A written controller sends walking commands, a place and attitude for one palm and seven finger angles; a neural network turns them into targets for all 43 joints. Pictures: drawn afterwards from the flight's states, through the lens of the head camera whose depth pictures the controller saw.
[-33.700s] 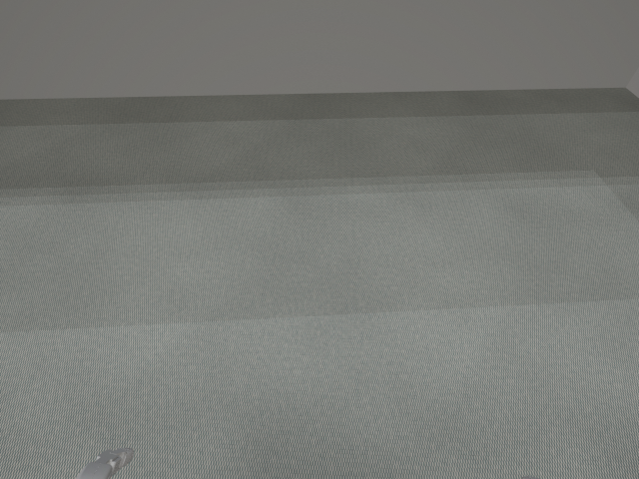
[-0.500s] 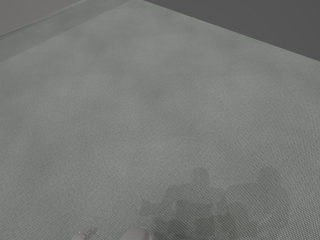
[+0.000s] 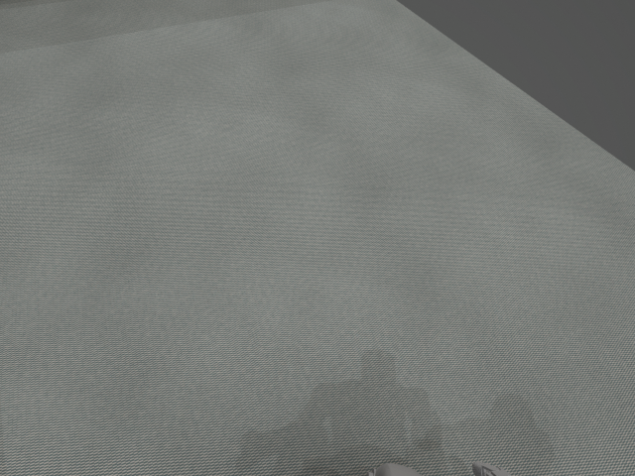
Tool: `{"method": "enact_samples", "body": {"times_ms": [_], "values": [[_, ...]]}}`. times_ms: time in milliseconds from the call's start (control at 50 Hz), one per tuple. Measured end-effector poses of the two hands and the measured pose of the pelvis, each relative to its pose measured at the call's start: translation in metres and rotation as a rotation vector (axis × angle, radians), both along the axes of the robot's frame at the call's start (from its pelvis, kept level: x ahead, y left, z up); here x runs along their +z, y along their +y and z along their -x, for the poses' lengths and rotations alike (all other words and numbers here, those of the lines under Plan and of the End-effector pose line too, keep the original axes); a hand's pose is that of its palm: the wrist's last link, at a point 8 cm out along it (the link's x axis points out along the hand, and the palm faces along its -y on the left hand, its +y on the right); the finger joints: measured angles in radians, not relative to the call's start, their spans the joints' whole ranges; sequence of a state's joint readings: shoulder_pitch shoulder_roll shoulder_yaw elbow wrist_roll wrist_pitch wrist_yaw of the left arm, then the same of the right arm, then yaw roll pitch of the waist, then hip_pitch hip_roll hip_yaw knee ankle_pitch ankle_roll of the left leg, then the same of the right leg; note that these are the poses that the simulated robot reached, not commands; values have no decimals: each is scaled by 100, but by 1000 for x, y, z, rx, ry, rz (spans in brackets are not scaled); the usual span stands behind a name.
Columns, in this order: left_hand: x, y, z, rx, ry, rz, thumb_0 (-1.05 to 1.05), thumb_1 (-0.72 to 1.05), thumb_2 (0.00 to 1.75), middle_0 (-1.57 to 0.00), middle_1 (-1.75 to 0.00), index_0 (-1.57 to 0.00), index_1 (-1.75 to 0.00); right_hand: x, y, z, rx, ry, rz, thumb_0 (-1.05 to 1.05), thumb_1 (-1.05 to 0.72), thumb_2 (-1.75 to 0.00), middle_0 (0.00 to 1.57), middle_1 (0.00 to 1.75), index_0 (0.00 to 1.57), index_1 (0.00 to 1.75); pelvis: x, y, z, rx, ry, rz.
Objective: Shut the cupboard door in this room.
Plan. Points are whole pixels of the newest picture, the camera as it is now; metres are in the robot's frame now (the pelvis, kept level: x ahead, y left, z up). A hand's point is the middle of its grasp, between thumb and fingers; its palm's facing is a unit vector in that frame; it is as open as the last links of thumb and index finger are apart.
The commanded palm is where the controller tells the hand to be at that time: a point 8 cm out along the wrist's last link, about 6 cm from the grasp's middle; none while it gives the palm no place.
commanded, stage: turn or walk to find it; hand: left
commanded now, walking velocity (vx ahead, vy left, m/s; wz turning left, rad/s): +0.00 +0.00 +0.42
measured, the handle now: out of the picture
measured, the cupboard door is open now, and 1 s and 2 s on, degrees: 92 92 92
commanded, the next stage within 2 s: none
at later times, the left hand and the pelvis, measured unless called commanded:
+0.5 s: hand out of the picture +0.06 +0.14 -0.14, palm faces +0.21 -0.94 -0.28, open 7.4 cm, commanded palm none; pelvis +0.00 -0.06 +0.00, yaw +13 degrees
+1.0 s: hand out of the picture -0.09 +0.20 -0.18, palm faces +0.48 -0.85 -0.23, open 7.4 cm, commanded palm none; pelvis -0.01 -0.01 +0.00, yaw +26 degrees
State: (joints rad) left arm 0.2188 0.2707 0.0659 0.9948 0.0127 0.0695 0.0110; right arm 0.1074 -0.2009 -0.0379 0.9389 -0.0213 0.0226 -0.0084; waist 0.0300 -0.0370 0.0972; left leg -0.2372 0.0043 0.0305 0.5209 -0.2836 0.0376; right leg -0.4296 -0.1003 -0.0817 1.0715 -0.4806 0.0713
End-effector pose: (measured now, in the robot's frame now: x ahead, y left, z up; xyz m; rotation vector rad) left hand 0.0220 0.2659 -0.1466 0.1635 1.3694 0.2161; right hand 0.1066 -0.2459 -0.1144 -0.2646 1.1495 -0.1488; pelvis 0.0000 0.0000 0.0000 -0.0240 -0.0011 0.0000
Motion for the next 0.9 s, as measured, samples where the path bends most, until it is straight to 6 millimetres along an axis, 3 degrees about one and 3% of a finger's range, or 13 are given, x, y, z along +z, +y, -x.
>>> {"method": "enact_samples", "body": {"times_ms": [180, 300, 360, 520, 640, 740, 840, 900], "values": [[16, -9, -33, 7, -112, -15, 1, 91, 90, -20, -29, -20, -30, -10, 6, 15, 17, 61, -53, 0, -91, -90, 21, 30, 21, 30, 4, -7, -1, 62, 11, -11], [24, -38, -56, 7, -192, -41, 1, 91, 90, -20, -29, -20, -30, -33, -16, 38, 12, 151, -91, 0, -91, -90, 21, 30, 21, 30, -3, -32, -2, 119, 19, -32], [28, -54, -56, 12, -230, -64, 1, 91, 90, -20, -29, -20, -30, -48, -33, 43, 16, 188, -107, 0, -91, -90, 21, 30, 21, 30, -9, -46, -2, 150, 15, -35], [38, -82, -15, 118, -188, -66, 1, 90, 90, -20, -29, -21, -30, -42, -58, 27, 85, 226, -92, 0, -91, -90, 20, 30, 20, 30, 2, -62, -5, 240, 8, -66], [31, -85, 28, 221, -133, -53, 1, 91, 90, -21, -29, -21, -30, -35, -54, -1, 176, 229, -57, 0, -91, -90, 20, 30, 20, 30, 4, -62, -6, 302, 13, -68], [19, -77, 77, 304, -59, -34, 1, 91, 90, -21, -29, -21, -30, -29, -26, -40, 275, 169, -34, 0, -91, -90, 20, 30, 20, 30, 0, -51, -1, 347, 14, -53], [-5, -58, 126, 396, 9, -4, 1, 91, 90, -20, -29, -21, -30, -21, 22, -79, 386, 50, -12, 0, -91, -90, 20, 30, 20, 30, -13, -29, 7, 399, 10, -20], [-11, -47, 143, 433, 46, 6, 1, 91, 90, -20, -29, -20, -30, -10, 47, -90, 432, -6, -11, 0, -91, -90, 20, 30, 20, 30, -12, -20, 11, 410, 1, -22]]}}
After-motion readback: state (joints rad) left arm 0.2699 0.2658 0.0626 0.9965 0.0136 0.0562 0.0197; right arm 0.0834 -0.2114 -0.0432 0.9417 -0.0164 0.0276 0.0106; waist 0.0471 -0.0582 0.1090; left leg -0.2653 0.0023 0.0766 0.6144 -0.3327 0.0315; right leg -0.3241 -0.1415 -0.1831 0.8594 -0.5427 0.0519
